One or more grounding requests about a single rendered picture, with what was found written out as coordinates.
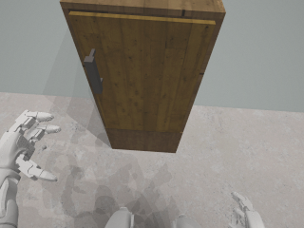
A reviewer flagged robot thigh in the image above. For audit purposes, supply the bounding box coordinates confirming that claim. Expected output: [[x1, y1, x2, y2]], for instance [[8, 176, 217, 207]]
[[171, 217, 201, 228], [105, 210, 135, 228]]

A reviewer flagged robot left hand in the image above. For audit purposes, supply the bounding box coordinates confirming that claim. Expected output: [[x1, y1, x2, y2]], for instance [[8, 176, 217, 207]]
[[0, 110, 62, 182]]

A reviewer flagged cupboard door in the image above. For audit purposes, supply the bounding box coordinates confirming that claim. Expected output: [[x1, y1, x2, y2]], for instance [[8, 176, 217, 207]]
[[68, 11, 216, 133]]

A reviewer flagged right robot thigh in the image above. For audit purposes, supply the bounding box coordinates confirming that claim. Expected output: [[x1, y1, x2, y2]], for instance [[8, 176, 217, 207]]
[[171, 217, 201, 228]]

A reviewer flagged handle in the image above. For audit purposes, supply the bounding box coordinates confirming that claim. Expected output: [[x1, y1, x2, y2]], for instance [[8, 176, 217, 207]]
[[84, 48, 104, 94]]

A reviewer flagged robot right hand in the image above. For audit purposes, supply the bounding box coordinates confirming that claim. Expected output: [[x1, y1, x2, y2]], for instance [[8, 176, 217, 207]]
[[228, 191, 265, 228]]

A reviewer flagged left robot thigh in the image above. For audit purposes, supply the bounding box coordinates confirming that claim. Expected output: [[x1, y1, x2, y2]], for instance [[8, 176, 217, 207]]
[[105, 210, 135, 228]]

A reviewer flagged robot left forearm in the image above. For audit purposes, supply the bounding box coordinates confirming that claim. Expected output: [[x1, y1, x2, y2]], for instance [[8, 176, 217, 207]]
[[0, 167, 21, 228]]

